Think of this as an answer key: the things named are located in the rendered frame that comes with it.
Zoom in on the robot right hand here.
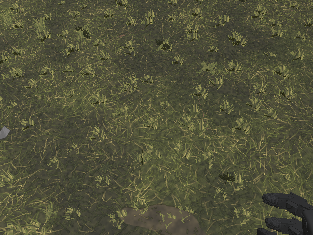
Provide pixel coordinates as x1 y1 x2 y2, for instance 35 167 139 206
256 192 313 235

